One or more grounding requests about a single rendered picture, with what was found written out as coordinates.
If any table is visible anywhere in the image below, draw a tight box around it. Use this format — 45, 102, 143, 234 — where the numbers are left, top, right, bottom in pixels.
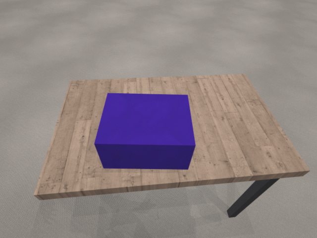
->
34, 74, 310, 218

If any carton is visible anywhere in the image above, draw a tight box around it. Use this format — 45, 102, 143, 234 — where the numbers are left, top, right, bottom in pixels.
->
94, 93, 196, 170

